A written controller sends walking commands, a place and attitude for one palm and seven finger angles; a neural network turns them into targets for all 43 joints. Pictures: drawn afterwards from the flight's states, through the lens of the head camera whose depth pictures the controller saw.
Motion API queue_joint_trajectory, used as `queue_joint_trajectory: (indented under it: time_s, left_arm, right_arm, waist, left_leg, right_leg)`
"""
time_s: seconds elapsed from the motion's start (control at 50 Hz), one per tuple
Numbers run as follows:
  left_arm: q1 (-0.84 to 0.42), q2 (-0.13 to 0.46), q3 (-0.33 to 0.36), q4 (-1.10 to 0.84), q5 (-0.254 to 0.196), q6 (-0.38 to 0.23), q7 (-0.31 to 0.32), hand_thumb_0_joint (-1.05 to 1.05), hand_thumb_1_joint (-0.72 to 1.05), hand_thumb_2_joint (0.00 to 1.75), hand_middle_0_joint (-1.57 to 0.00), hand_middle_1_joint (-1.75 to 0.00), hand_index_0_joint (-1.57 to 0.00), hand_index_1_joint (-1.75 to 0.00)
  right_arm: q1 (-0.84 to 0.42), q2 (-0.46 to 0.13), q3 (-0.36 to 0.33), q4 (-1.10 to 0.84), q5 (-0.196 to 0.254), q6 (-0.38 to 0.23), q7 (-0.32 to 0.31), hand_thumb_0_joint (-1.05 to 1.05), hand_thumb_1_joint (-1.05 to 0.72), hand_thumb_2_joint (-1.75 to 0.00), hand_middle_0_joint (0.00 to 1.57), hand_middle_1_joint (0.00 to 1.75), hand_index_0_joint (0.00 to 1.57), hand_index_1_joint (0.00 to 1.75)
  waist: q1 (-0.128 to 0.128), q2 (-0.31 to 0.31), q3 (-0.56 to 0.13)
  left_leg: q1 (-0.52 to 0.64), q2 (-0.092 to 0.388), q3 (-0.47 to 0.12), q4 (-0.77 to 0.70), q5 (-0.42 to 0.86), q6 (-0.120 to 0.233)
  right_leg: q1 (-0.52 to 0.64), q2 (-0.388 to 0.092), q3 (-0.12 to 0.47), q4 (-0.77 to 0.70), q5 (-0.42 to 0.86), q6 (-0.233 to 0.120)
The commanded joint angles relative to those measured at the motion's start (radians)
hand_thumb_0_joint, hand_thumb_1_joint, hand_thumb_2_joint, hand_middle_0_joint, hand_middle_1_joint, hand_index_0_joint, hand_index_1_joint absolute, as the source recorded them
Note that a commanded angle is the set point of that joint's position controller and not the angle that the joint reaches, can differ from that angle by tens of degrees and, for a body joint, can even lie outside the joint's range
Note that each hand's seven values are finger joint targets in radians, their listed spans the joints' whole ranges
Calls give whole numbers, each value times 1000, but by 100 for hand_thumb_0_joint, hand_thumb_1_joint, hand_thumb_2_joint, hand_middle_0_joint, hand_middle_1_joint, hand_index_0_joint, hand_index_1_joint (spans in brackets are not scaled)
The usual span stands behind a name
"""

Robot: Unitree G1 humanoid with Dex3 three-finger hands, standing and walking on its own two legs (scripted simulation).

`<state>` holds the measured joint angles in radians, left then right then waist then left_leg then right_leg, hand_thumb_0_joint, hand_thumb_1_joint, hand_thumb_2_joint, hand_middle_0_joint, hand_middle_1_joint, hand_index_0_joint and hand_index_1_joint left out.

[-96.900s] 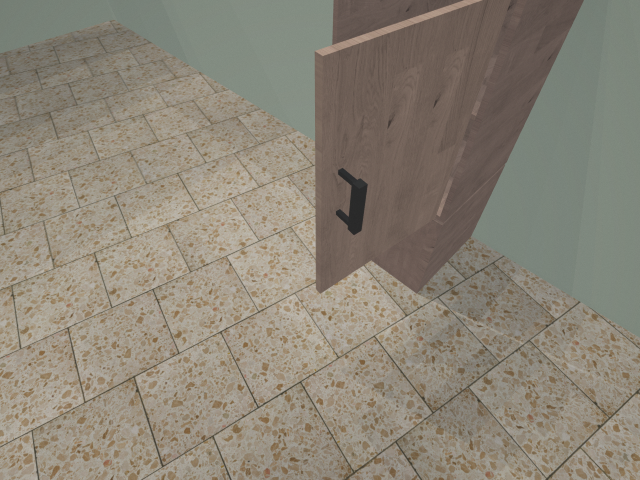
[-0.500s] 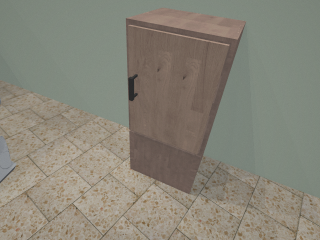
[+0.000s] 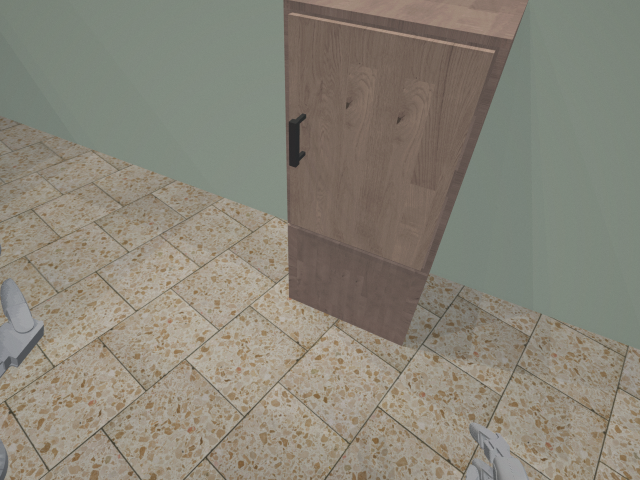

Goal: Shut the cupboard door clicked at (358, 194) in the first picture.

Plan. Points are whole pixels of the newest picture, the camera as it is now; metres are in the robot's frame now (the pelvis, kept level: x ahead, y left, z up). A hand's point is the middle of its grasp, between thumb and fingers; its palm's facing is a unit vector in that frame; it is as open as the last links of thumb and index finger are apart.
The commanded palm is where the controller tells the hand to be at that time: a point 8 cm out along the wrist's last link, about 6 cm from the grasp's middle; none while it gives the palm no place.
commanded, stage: stop stepping back and stand still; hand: left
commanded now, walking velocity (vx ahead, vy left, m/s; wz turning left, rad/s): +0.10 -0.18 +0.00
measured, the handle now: (298, 140) +0.90 +0.09 -0.02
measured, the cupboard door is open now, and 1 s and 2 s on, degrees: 0 0 0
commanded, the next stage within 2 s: let the arm hang, fingers relaxed in 0.08 s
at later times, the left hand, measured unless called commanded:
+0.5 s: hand out of the picture +0.09 +0.16 -0.16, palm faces +0.10 -0.98 -0.15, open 6.8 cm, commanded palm none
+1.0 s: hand out of the picture -0.03 +0.17 -0.16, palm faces +0.05 -0.98 -0.17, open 7.4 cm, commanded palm none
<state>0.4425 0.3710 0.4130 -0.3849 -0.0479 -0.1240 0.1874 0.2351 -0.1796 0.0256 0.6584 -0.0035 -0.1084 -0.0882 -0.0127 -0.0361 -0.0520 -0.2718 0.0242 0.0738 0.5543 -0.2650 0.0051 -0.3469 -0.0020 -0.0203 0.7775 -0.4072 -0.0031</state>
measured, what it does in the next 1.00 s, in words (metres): steps on the spot: right foot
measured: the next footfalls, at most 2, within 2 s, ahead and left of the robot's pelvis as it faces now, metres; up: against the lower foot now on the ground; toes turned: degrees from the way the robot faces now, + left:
right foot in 0.14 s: +0.06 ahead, -0.10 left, +0.00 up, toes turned -5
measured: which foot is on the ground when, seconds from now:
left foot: down 0.00-1.00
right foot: up 0.00-0.12, down 0.14-1.00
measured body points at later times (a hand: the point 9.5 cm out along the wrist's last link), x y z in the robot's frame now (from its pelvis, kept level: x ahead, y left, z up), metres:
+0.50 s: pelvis +0.01 -0.01 +0.00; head +0.03 +0.00 +0.45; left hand +0.08 +0.21 -0.15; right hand +0.07 -0.26 -0.13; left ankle +0.02 +0.11 -0.73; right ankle +0.02 -0.10 -0.73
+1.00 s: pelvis +0.01 +0.01 +0.01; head -0.01 +0.01 +0.46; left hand -0.03 +0.22 -0.15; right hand -0.03 -0.18 -0.15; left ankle +0.02 +0.11 -0.73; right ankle +0.02 -0.10 -0.73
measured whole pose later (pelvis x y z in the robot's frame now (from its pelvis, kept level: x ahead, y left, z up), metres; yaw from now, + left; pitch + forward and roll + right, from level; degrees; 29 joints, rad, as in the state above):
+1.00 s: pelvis +0.01 +0.01 +0.01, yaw +0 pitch -2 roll +0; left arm 0.35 0.12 0.00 1.16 0.01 0.01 0.03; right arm 0.35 -0.10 0.02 1.14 -0.01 0.01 -0.04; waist 0.00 0.01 0.00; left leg -0.16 0.01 0.09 0.40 -0.19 0.02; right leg -0.17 -0.02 -0.08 0.39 -0.19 -0.02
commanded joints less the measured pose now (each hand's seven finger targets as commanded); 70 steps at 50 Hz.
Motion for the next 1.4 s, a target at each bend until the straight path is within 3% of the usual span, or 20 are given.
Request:
queue_joint_trajectory:
  time_s: [0.0,0.04,0.08,0.1,0.14,0.16,0.18,0.2,0.26,0.3,0.34,0.36,0.38,0.4,0.46,0.62,0.72,1.04,1.22,1.38]
  left_arm:
    - [-18,245,117,-399,15,-106,-6,0,90,90,-20,-30,-20,-30]
    - [29,240,133,-385,13,-103,-1,0,90,90,-20,-30,-20,-30]
    - [52,257,160,-310,14,-94,2,0,90,90,-20,-30,-20,-30]
    - [46,235,149,-286,11,-94,5,0,90,90,-20,-30,-20,-30]
    - [17,252,166,-254,8,-95,11,0,90,90,-20,-30,-20,-30]
    - [47,-27,-302,467,103,62,-152,0,90,90,-20,-30,-20,-30]
    - [55,-61,-300,499,88,122,-178,0,90,90,-20,-30,-20,-30]
    - [7,-61,-304,530,83,126,-187,0,90,90,-20,-30,-20,-30]
    - [-87,-27,-321,677,85,125,-184,0,90,90,-20,-30,-20,-30]
    - [-137,-8,-337,797,80,128,-177,0,90,90,-20,-30,-20,-30]
    - [-175,-13,-353,920,73,129,-171,0,90,90,-20,-30,-20,-30]
    - [-197,-17,-357,980,68,133,-171,0,90,90,-20,-30,-20,-30]
    - [-202,-16,-363,1041,64,135,-171,0,90,90,-20,-30,-20,-30]
    - [-192,-36,-367,1103,61,133,-170,0,90,90,-20,-30,-20,-30]
    - [-140,-99,-354,1240,66,118,-168,0,90,90,-20,-30,-20,-30]
    - [-128,-94,-383,1415,58,114,-167,0,90,90,-20,-30,-20,-30]
    - [-93,-112,-392,1479,56,117,-162,0,90,90,-20,-30,-20,-30]
    - [-18,-170,-389,1522,64,121,-151,0,90,90,-20,-30,-20,-30]
    - [-11,-175,-383,1511,68,123,-150,0,90,90,-20,-30,-20,-30]
    - [-21,-148,-379,1500,68,116,-151,0,90,90,-20,-30,-20,-30]
  right_arm:
    - [-98,-135,-51,-167,-6,-61,14,0,-90,-90,20,30,20,30]
    - [-95,-139,-50,-179,-5,-53,16,0,-90,-90,20,30,20,30]
    - [-87,-141,-50,-180,-3,-40,16,0,-90,-90,20,30,20,30]
    - [-81,-136,-51,-182,-3,-30,14,0,-90,-90,20,30,20,30]
    - [-64,-132,-56,-178,-7,-23,15,0,-90,-90,20,30,20,30]
    - [-90,-189,-82,2,-6,-30,103,0,-90,-90,20,30,20,30]
    - [-27,-130,-82,-7,-5,15,93,0,-90,-90,20,30,20,30]
    - [19,-133,-70,-2,-12,49,87,0,-90,-90,20,30,20,30]
    - [7,-157,-66,-12,-23,92,81,0,-90,-90,20,30,20,30]
    - [14,-161,-66,16,-27,109,78,0,-90,-90,20,30,20,30]
    - [14,-158,-54,75,-33,113,77,0,-90,-90,20,30,20,30]
    - [6,-156,-48,107,-31,112,76,0,-90,-90,20,30,20,30]
    - [-14,-164,-41,135,-29,111,76,0,-90,-90,20,30,20,30]
    - [-19,-150,-36,168,-28,110,71,0,-90,-90,20,30,20,30]
    - [10,-98,-38,241,-31,106,58,0,-90,-90,20,30,20,30]
    - [111,-77,-38,366,-15,109,50,0,-90,-90,20,30,20,30]
    - [148,-56,-33,416,-13,113,49,0,-90,-90,20,30,20,30]
    - [201,-4,-34,459,-14,109,46,0,-90,-90,20,30,20,30]
    - [211,-13,-43,445,-16,111,48,0,-90,-90,20,30,20,30]
    - [194,-44,-49,433,-12,105,50,0,-90,-90,20,30,20,30]
  waist:
    - [0,216,17]
    - [2,278,8]
    - [-1,236,13]
    - [-9,201,20]
    - [-9,51,8]
    - [-30,-12,35]
    - [-29,-43,-37]
    - [-18,-117,-34]
    - [3,-312,8]
    - [-2,-247,6]
    - [-3,-133,-30]
    - [-4,-13,-15]
    - [9,94,15]
    - [16,138,18]
    - [19,187,-15]
    - [9,48,90]
    - [10,8,141]
    - [12,47,182]
    - [11,58,188]
    - [11,51,164]
  left_leg:
    - [11,283,-259,-326,-110,113]
    - [-72,245,-168,-289,-174,81]
    - [-177,187,-96,-227,-285,47]
    - [-221,156,-84,-171,-302,38]
    - [-235,62,-28,30,-225,13]
    - [-236,63,-21,252,-92,-25]
    - [-165,53,-74,240,-137,-25]
    - [-178,42,-59,235,-148,-24]
    - [-169,6,-52,149,-137,-10]
    - [-75,12,-64,68,34,-5]
    - [39,52,-96,-7,247,3]
    - [55,72,-116,-47,292,9]
    - [36,97,-135,-89,308,16]
    - [7,105,-141,-125,259,24]
    - [35,81,-98,-143,144,11]
    - [56,94,-87,-210,118,10]
    - [55,87,-79,-238,58,16]
    - [0,78,-86,-275,-48,28]
    - [-40,83,-111,-292,-129,34]
    - [-14,82,-110,-272,-77,37]
  right_leg:
    - [-24,-5,-18,-52,35,11]
    - [121,21,-69,-180,85,8]
    - [248,23,-62,-289,87,-6]
    - [276,-2,-12,-324,67,-27]
    - [216,-138,237,-420,13,-101]
    - [78,-320,219,-317,502,-122]
    - [97,-296,211,-277,717,-158]
    - [120,-273,144,-244,739,-165]
    - [186,-254,105,-239,891,-159]
    - [171,-226,79,-242,824,-125]
    - [126,-176,51,-278,570,-68]
    - [112,-147,33,-285,419,-47]
    - [122,-112,22,-296,323,-31]
    - [165,-97,26,-326,260,-29]
    - [218,-115,57,-423,272,-52]
    - [200,-111,36,-488,262,-52]
    - [163,-108,42,-510,183,-46]
    - [116,-92,39,-469,146,-36]
    - [103,-82,35,-447,122,-33]
    - [107,-89,39,-447,149,-37]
